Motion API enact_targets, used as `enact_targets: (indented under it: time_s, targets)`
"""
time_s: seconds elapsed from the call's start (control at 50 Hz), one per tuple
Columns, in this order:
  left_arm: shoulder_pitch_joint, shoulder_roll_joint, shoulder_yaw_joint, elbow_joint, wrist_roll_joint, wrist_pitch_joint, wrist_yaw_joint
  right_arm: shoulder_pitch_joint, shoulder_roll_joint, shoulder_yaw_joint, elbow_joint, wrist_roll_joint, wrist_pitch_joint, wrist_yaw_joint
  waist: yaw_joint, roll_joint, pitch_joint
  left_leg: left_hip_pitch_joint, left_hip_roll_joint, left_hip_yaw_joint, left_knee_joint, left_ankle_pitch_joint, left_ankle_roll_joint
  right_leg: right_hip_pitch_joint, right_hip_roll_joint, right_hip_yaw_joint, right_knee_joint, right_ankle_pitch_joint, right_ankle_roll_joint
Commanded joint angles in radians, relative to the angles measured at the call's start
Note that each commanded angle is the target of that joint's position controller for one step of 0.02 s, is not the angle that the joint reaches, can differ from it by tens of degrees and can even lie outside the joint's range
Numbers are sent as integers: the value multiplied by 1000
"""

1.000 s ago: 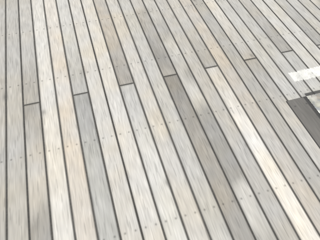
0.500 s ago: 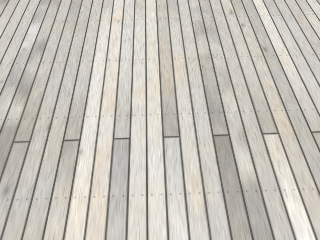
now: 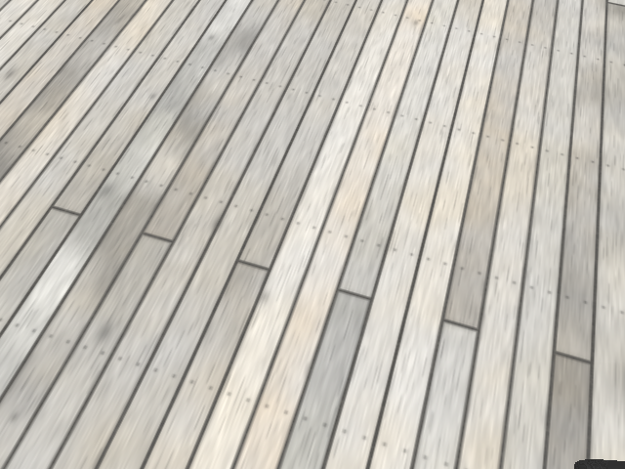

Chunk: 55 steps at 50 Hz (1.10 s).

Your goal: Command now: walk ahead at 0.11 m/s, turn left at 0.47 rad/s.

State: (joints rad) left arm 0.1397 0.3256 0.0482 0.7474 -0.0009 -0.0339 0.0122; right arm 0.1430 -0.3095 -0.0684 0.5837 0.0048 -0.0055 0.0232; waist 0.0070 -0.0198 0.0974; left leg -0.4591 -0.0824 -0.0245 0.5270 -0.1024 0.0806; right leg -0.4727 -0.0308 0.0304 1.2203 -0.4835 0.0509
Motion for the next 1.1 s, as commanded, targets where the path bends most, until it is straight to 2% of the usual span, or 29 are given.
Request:
enact_targets:
  time_s: [0.02, 0.08, 0.14, 0.22, 0.28, 0.3, 0.32, 0.34, 0.36, 0.38, 0.44, 0.5, 0.52, 0.56, 0.6, 0.64, 0.68, 0.74, 0.78, 0.8, 0.82, 0.84, 0.86, 0.88, 0.9, 0.92, 0.94, 1.02, 1.1]
  targets:
    - [103, 116, 31, -36, 8, 15, 14, -8, -135, -39, -66, -18, -13, -17, 32, 87, -242, 202, 272, -312, -189, 360, 202, -45, -37, 33, -49, 66, 11]
    - [93, 75, 18, -33, 13, 25, 23, 6, -138, -37, -37, -18, -14, -30, 25, 91, -268, 177, 252, -254, -178, 412, 197, -10, -27, 22, -172, 110, 32]
    - [50, 60, 11, -42, 7, 39, 24, -10, -127, -30, -23, -16, 0, -39, 7, 116, -257, 149, 228, -246, -196, 173, 170, 33, -31, 25, -297, 184, 35]
    - [-1, 57, 11, -58, 4, 38, 18, -2, -104, -16, 6, -23, 11, -31, -24, 147, -197, 128, 230, -288, -197, -62, 155, 100, -22, 19, -461, 178, 19]
    - [40, 30, 6, -46, 14, 22, 2, 6, -54, 9, 35, -14, 15, -26, 16, 126, -181, 112, 195, -284, -131, -91, 92, 262, -4, -10, -754, 316, -23]
    - [48, 61, 8, -51, 31, 17, 0, 55, -25, 19, 53, -22, 9, -26, 3, 78, -186, 86, 152, -257, -87, -133, 35, 334, -75, 62, -807, 425, -51]
    - [31, 139, 20, -68, 40, 17, 4, 128, -23, 17, 65, -35, 2, -25, -61, -87, -184, 49, 57, -163, 19, -265, -19, 353, -205, 175, -812, 585, -116]
    - [-7, 102, 15, -45, 40, 18, 1, 112, -27, 13, 57, -28, 0, -28, -81, -206, -169, 137, 43, -83, -4, -255, -57, 205, -236, 234, -857, 421, -189]
    - [-50, 43, -2, -62, 33, 12, -5, 69, -58, 8, 64, -34, 3, -31, -64, -155, -144, 209, 62, -93, -27, -176, -69, 155, -173, 191, -871, 290, -161]
    - [-34, 38, -2, -51, 29, 8, -7, 19, -57, 4, 59, -33, 11, -32, -38, -142, -138, 235, 59, -94, -31, -120, -65, 147, -124, 143, -857, 218, -115]
    - [4, 58, -1, -41, 22, -8, -8, 19, -49, 3, 74, -26, 30, -34, -20, -75, -106, 223, 77, -131, -53, -73, -35, 164, -71, 73, -824, 215, -70]
    - [38, 82, 11, -42, 13, -1, 8, 6, -69, -7, 78, -11, 23, -36, 8, -28, -115, 161, 72, -142, -27, 4, -24, 242, -64, 47, -773, 303, -82]
    - [62, 83, 14, -40, 15, 4, 14, 12, -64, -7, 80, -5, 23, -37, 19, -28, -143, 143, 54, -131, -11, -62, -24, 272, -71, 47, -782, 228, -94]
    - [105, 98, 23, -36, 9, 15, 25, 2, -45, -9, 70, 5, 23, -37, 42, -89, -123, 17, 9, -75, 83, -310, -28, 322, -146, 145, -853, -38, -160]
    - [145, 147, 43, -25, -6, 15, 39, -54, -44, -12, 33, 13, 7, -26, 64, -159, -34, -166, 56, -5, 290, -361, -34, 357, -351, 379, -986, -207, -278]
    - [164, 147, 49, -20, 1, -1, 44, -79, -49, -18, 15, 21, -6, -16, 70, -97, 7, -300, 129, -50, 438, -423, -36, 403, -407, 422, -1025, -137, -304]
    - [109, 134, 51, -30, -14, -7, 35, -48, -35, -12, 28, 24, -7, -5, 50, -92, -2, -261, 162, -28, 363, -383, -39, 427, -347, 275, -1033, -15, -247]
    - [35, 153, 61, -36, -20, -6, 6, 17, -32, -12, 56, 17, -10, 15, 9, -111, -52, 69, 115, 88, 188, -222, -45, 269, -226, 22, -1006, 168, -188]
    - [32, 138, 59, -30, -26, -3, -4, 137, -52, -29, 106, 17, -7, 17, -48, -76, -96, 285, 41, 162, 80, -115, -38, 191, -188, -73, -871, 190, -160]
    - [54, 108, 48, -26, -18, -6, -6, 230, -91, -52, 132, 21, -5, 10, -87, -22, -137, 418, 10, 159, 55, -137, -13, 139, -161, -128, -708, 260, -133]
    - [37, 50, 30, -47, 3, -13, -9, 354, -173, -81, 147, 27, -4, -4, -144, 173, -153, 548, 146, -112, -73, -242, 66, -19, -94, -208, -352, 210, -63]
    - [7, -27, 3, -132, 15, -37, -8, 376, -299, -89, 106, 21, -24, -7, -107, 393, -213, 667, 390, -740, -285, -426, 273, -326, 74, -86, -40, -130, -10]
    - [-36, 61, 21, -137, -35, -64, -12, 348, -224, -69, 96, 11, -48, 0, -128, 219, -204, 658, 446, -845, -379, -614, 319, -439, 32, 47, 72, -90, -34]
    - [-61, 100, 31, -138, -55, -83, -19, 303, -172, -50, 93, 7, -66, -1, -104, 167, -118, 600, 428, -745, -357, -581, 279, -470, -18, 58, 59, 5, -70]
    - [-43, 99, 32, -117, -33, -94, -19, 250, -134, -36, 83, 7, -70, -3, -73, 102, -83, 531, 382, -621, -330, -460, 233, -426, -54, 55, -1, 96, -81]
    - [-32, 98, 36, -101, -3, -99, -17, 203, -115, -27, 73, 6, -66, -7, -49, 83, -62, 463, 332, -515, -325, -325, 199, -366, -74, 55, -89, 167, -78]
    - [-25, 101, 42, -96, 8, -97, -23, 184, -105, -21, 65, 1, -62, -13, -31, 99, -62, 421, 291, -444, -335, -241, 178, -304, -78, 52, -148, 223, -72]
    - [-90, 55, 31, -111, 12, -82, -33, 222, -121, -26, 74, 8, -59, -41, -34, 73, -57, 380, 234, -299, -344, 30, 166, -255, -25, 10, -386, 393, -16]
    - [-239, 15, 13, -156, -1, -83, -45, 278, -129, -32, 109, 15, -51, -55, -81, 106, -32, 295, 197, -255, -328, 45, 131, -138, 33, -4, -635, 560, 6]
